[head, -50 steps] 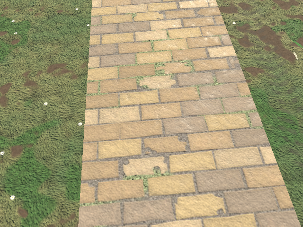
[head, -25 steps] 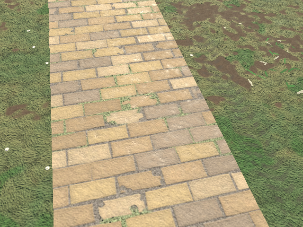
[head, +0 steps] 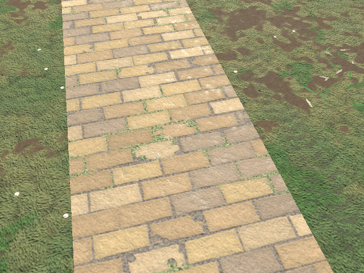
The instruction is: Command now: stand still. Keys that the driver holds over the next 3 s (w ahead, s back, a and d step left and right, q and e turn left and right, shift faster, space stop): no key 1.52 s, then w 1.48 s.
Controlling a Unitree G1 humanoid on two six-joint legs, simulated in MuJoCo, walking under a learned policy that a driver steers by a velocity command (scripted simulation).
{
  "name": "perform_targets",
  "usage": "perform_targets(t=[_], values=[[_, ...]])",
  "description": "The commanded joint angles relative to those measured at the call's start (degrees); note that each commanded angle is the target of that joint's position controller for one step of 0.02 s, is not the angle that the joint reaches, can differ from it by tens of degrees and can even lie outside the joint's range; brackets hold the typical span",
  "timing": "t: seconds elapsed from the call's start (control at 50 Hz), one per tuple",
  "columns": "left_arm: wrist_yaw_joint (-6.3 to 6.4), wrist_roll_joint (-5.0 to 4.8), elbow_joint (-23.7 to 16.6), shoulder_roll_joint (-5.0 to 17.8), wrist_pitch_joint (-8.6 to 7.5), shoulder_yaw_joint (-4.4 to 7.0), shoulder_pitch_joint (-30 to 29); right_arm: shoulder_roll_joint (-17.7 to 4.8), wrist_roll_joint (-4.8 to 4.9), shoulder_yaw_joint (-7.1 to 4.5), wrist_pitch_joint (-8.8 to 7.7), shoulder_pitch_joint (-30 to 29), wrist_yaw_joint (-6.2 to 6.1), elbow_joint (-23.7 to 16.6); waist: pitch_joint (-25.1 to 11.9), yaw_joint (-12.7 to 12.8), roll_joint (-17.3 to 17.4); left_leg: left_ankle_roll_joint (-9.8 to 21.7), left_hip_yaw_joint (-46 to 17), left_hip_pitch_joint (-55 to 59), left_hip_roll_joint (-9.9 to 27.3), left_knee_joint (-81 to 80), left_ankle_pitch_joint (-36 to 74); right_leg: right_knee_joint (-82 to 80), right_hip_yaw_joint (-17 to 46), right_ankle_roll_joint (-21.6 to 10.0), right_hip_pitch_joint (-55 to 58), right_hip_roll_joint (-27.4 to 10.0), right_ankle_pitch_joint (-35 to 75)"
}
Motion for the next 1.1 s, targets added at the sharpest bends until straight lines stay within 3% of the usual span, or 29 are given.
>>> perform_targets(t=[0.02,0.54,1.1], values=[[0.38,-0.07,-1.39,6.70,-0.57,1.54,-0.58,-6.38,0.06,-1.21,-0.56,0.35,-0.25,-1.18,-2.73,0.00,0.20,1.01,-2.82,-3.47,2.88,-5.95,8.97,-3.39,3.18,-1.99,5.50,-3.47,14.03],[1.04,-0.34,11.39,6.13,-0.56,0.43,-0.35,-5.31,0.10,-0.18,-0.48,5.39,-0.83,5.15,-0.28,0.14,0.39,1.77,-2.71,-3.23,2.20,-9.04,7.09,-5.78,1.04,-0.64,4.96,-2.73,10.22],[1.52,-0.52,15.39,4.69,-0.59,-0.71,3.25,-3.19,0.26,0.19,-0.44,11.04,-0.81,6.52,0.62,0.27,0.46,2.32,-2.81,-2.75,1.93,-9.45,9.67,-6.00,0.20,0.02,3.68,-2.90,9.95]])
Next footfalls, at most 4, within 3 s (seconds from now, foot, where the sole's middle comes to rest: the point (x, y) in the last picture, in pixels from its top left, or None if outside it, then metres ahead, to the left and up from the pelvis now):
1.84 right None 0.13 -0.13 -0.77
2.34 left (165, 272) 0.52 0.09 -0.77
2.90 right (224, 198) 0.82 -0.15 -0.77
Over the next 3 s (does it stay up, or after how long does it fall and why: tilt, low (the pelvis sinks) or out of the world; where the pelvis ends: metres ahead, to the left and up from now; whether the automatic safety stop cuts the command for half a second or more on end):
stays up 0.71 -0.06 0.00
